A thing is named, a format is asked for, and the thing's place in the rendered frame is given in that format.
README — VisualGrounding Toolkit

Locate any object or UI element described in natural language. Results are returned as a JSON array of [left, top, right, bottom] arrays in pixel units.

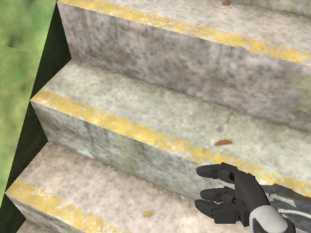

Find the robot right hand
[[194, 162, 270, 227]]

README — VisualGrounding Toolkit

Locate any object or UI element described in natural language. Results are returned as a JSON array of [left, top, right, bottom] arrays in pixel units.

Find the right robot forearm
[[249, 205, 296, 233]]

